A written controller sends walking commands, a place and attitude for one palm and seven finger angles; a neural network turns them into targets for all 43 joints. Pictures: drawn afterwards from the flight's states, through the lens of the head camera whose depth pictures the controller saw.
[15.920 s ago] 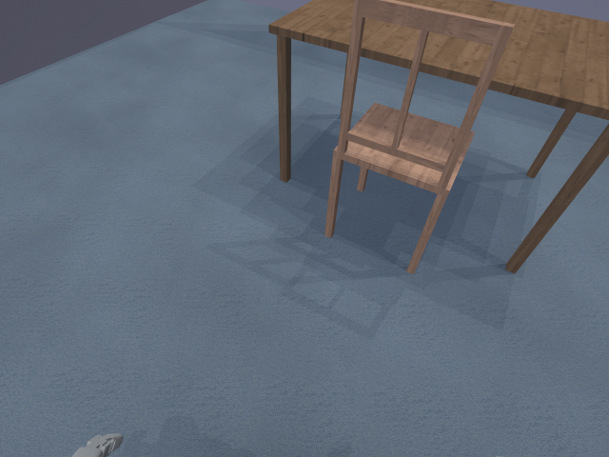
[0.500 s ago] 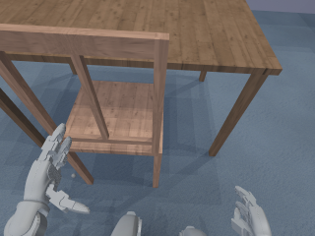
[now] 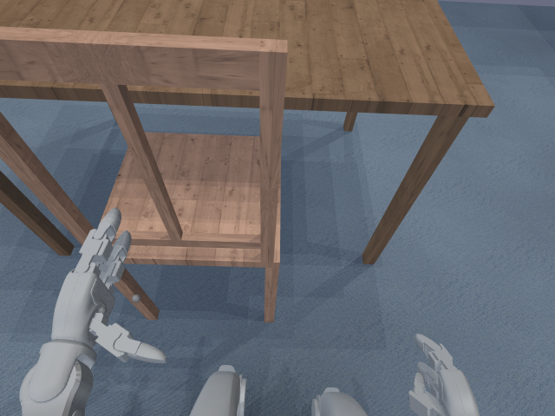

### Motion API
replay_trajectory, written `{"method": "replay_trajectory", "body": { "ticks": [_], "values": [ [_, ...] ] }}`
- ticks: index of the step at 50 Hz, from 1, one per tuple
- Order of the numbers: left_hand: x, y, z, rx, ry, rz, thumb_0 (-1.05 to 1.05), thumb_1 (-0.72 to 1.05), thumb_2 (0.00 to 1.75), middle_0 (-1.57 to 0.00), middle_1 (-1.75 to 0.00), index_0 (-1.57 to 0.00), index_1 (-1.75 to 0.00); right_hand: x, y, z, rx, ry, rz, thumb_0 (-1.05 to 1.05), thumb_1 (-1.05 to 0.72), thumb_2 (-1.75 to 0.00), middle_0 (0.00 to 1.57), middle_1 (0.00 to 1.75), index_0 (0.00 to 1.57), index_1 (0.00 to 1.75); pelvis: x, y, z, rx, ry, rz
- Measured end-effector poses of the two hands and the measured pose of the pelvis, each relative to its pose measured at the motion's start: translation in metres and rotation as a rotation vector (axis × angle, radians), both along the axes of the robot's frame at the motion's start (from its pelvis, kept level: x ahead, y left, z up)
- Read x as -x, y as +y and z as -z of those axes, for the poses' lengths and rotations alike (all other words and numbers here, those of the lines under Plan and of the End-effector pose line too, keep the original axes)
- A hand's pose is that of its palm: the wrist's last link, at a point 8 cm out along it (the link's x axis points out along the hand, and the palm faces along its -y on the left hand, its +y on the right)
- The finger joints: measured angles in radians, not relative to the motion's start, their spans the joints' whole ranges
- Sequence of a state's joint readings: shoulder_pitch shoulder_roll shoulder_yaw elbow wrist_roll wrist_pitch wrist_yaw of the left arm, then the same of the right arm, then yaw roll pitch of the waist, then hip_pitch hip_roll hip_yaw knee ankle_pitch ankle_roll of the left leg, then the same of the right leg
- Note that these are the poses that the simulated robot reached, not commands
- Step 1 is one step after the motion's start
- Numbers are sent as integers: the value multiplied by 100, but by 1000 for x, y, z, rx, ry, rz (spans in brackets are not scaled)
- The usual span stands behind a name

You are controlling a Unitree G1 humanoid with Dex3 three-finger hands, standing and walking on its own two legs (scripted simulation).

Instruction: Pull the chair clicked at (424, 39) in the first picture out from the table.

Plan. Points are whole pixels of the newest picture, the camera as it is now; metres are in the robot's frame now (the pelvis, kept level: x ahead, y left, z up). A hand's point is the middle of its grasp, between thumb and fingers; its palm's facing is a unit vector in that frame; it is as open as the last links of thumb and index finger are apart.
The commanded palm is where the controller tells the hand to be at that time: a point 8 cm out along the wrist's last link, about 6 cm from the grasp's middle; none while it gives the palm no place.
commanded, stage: aim the fingers beside a spindle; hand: left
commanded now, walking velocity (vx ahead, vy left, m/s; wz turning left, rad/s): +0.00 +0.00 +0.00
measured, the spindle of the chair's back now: (153, 179) +0.45 +0.22 +0.05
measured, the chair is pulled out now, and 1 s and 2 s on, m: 0.00 0.00 0.00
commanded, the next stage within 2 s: none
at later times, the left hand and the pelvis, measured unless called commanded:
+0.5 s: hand (145, 292) +0.28 +0.19 +0.02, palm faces +0.01 -1.00 -0.04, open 16.9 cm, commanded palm +0.26 +0.24 +0.02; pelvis -0.01 +0.00 -0.01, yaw +0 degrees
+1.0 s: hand (152, 283) +0.29 +0.19 +0.02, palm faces +0.00 -1.00 -0.05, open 16.9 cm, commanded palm +0.27 +0.24 +0.01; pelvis -0.01 +0.00 -0.02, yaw -1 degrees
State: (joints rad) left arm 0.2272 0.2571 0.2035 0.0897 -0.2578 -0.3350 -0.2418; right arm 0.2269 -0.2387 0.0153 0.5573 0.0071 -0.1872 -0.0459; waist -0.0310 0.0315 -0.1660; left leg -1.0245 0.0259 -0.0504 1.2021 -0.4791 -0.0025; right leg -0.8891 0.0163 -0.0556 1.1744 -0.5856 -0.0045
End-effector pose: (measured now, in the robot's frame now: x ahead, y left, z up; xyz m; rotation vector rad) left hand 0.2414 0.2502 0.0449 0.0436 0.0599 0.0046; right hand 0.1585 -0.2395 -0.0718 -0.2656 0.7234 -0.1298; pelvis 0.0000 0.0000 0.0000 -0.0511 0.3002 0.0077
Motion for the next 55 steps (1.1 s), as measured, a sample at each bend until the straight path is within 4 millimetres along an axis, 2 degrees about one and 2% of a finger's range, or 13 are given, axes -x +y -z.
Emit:
{"method": "replay_trajectory", "body": {
  "ticks": [7, 15, 24, 30, 36, 43, 51, 55],
  "values": [
    [-1, 3, 6, -3, -11, -10, -1, -50, 30, -6, -8, -6, -8, -3, 0, 5, 5, 3, -15, 1, -90, -89, 20, 30, 20, 30, 2, 1, 5, 5, 10, -5],
    [-9, -10, 13, 12, -13, 30, -1, -50, 30, -6, -8, -6, -8, -3, 2, 9, 8, 3, -18, 1, -90, -89, 20, 30, 20, 30, 5, 2, 9, 5, 20, -2],
    [-15, -1, 18, -1, -15, -11, -1, -50, 30, -6, -8, -6, -8, 1, 3, 16, -1, 30, -21, 1, -90, -89, 20, 30, 20, 30, 7, 1, 14, 6, 31, 0],
    [-17, -10, 25, 12, -7, 24, -1, -50, 30, -6, -8, -6, -8, 5, 2, 21, 6, 47, -16, 1, -90, -89, 20, 30, 20, 30, 8, 2, 17, 8, 39, 2],
    [-26, -15, 27, 6, -34, 19, -1, -50, 30, -6, -8, -6, -8, 8, 1, 27, 9, 62, -14, 1, -90, -89, 20, 30, 20, 30, 10, 2, 21, 7, 48, 3],
    [-38, -12, 38, 2, -7, 9, -1, -50, 30, -6, -8, -6, -8, 12, -1, 34, 6, 91, -7, 1, -90, -89, 20, 30, 20, 30, 11, 1, 25, 5, 64, 9],
    [-28, -6, 25, -10, -23, 1, -1, -50, 30, -6, -8, -6, -8, 13, -1, 31, -5, 102, 2, 1, -90, -89, 20, 30, 20, 30, 6, 1, 20, 3, 58, 11],
    [-25, -3, 31, -3, -4, -6, -1, -50, 30, -6, -8, -6, -8, 9, -2, 31, 0, 99, -6, 1, -90, -89, 20, 30, 20, 30, 6, 1, 20, 5, 61, 7]
  ]
}}
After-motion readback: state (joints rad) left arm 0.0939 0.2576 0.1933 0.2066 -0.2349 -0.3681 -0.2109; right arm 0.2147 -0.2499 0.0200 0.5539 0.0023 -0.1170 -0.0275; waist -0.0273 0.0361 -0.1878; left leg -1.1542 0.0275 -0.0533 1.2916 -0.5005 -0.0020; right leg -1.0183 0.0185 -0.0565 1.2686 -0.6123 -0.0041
